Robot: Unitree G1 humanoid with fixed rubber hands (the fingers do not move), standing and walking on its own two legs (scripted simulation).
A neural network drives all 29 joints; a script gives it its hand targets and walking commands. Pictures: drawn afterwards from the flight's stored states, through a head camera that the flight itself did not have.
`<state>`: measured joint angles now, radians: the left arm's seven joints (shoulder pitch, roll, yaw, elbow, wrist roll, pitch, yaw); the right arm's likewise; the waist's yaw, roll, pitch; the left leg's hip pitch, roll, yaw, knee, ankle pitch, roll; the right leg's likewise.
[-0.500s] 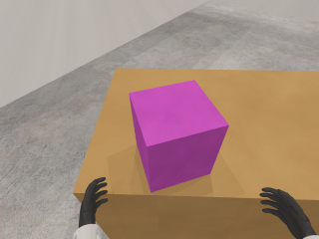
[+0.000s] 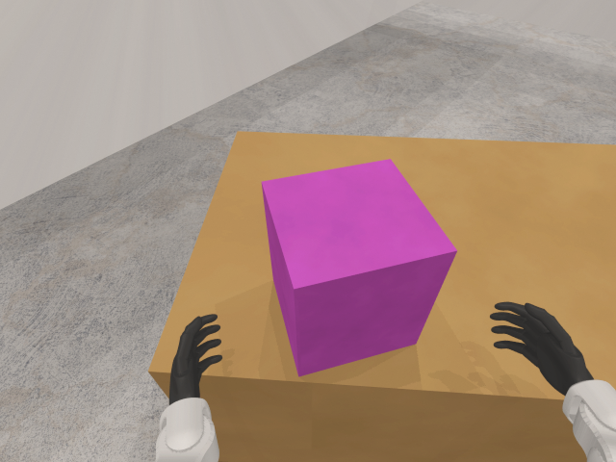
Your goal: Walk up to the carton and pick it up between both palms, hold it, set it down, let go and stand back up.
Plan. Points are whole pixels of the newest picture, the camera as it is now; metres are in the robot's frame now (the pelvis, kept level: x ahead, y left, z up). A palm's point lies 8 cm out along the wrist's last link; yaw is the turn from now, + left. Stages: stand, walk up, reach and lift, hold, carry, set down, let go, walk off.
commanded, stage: reach and lift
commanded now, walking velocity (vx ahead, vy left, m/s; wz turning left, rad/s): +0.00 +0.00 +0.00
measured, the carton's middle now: (344, 268) +0.42 -0.02 -0.01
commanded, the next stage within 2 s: none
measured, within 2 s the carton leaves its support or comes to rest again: neither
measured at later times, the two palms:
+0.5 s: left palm (189, 342) +0.25 +0.17 +0.06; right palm (552, 321) +0.31 -0.27 +0.06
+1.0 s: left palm (194, 291) +0.30 +0.17 +0.09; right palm (516, 238) +0.39 -0.23 +0.12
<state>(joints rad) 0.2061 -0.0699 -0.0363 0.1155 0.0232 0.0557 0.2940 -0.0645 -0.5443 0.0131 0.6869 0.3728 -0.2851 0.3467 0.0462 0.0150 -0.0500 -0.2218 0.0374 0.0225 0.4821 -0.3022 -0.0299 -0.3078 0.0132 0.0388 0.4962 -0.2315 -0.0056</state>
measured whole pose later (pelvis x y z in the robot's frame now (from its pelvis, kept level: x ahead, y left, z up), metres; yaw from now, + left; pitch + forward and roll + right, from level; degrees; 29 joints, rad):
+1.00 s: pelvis -0.01 +0.00 +0.00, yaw +0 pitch +3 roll -1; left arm -0.26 -0.07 -0.01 0.04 0.01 0.51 0.31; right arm -0.56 -0.58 0.05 0.73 0.40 0.07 0.25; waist 0.11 0.02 -0.02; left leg -0.22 0.05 0.02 0.45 -0.27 -0.03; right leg -0.28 0.03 0.04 0.39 -0.16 -0.01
